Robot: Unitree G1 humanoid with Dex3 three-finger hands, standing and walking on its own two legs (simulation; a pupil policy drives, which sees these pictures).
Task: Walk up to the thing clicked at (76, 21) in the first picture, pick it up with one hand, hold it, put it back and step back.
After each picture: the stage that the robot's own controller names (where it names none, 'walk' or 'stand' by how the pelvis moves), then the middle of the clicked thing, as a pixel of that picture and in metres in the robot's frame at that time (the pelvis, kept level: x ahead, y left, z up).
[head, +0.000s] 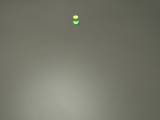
stand; (75, 20) +1.80 +0.10 -0.72
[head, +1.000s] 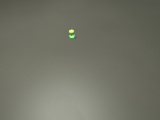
walk; (71, 34) +1.66 +0.27 -0.72
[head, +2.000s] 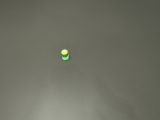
walk; (65, 55) +1.11 +0.28 -0.72
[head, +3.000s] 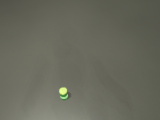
walk; (63, 94) +0.68 +0.22 -0.71
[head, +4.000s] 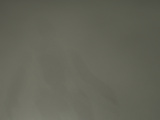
walk; out of the picture +0.41 +0.15 -0.70
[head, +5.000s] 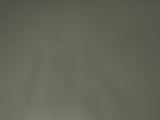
stand; out of the picture +0.33 +0.20 -0.72
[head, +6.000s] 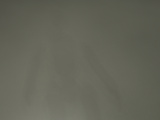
stand; out of the picture +0.33 +0.18 -0.72
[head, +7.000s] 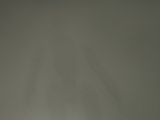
stand; out of the picture +0.32 +0.18 -0.73
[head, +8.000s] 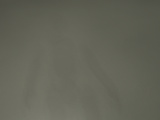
stand; out of the picture +0.32 +0.19 -0.73
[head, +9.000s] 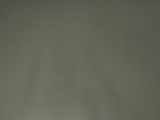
stand; out of the picture +0.32 +0.19 -0.73
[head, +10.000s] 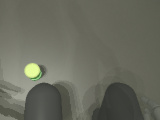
go down; (33, 72) +0.39 +0.21 -0.37
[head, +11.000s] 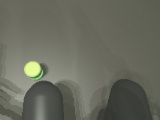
go down; (34, 71) +0.39 +0.22 -0.31
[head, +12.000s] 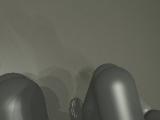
close in; out of the picture +0.38 +0.25 -0.22
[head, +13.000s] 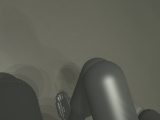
close; out of the picture +0.38 +0.26 -0.22
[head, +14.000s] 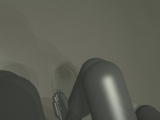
lift; out of the picture +0.38 +0.26 -0.22
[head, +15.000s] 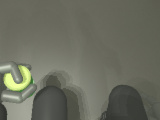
lift; (21, 83) +0.31 +0.22 -0.06
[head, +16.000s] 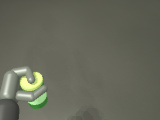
hold; (35, 91) +0.32 +0.17 +0.03
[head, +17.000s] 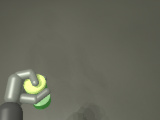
hold; (38, 92) +0.32 +0.17 +0.00
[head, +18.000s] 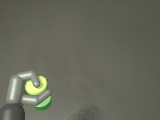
crouch; (39, 93) +0.32 +0.17 +0.00
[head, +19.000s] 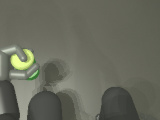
crouch; (26, 65) +0.40 +0.19 -0.10
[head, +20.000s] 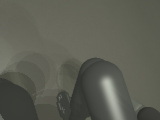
lower; out of the picture +0.40 +0.27 -0.22
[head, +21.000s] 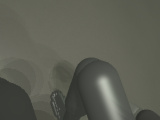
lower; out of the picture +0.41 +0.28 -0.22
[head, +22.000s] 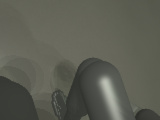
lower; out of the picture +0.40 +0.28 -0.23
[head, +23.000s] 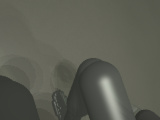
lower; out of the picture +0.40 +0.28 -0.23
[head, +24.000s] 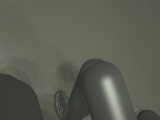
loosen; out of the picture +0.39 +0.26 -0.23
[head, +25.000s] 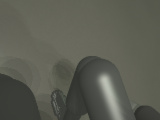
withdraw; out of the picture +0.39 +0.25 -0.23
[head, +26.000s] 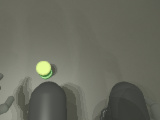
walk; (44, 70) +0.42 +0.19 -0.34
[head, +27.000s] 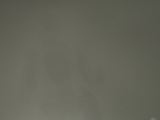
stand; out of the picture +0.33 +0.16 -0.66
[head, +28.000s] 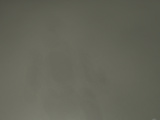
stand; out of the picture +0.34 +0.18 -0.67
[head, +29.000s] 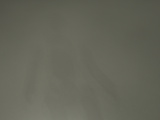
stand; out of the picture +0.35 +0.16 -0.70
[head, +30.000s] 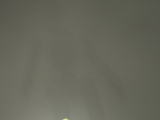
walk; out of the picture +0.37 +0.15 -0.71
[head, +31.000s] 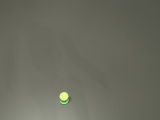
walk; (64, 98) +0.52 +0.12 -0.71
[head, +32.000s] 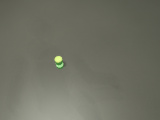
walk; (59, 62) +0.85 +0.25 -0.68
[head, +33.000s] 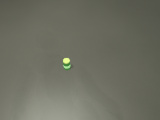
stand; (66, 64) +0.96 +0.18 -0.71
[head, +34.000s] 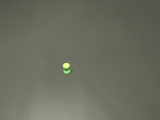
stand; (66, 69) +1.00 +0.19 -0.72
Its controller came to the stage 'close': yes
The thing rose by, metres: 0.71
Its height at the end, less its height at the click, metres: +0.00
